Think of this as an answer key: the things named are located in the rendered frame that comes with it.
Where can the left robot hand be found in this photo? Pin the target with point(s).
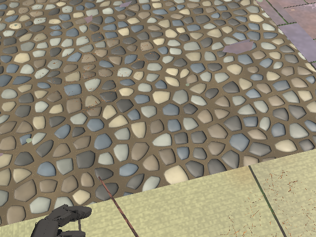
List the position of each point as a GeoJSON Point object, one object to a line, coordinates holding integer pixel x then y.
{"type": "Point", "coordinates": [48, 226]}

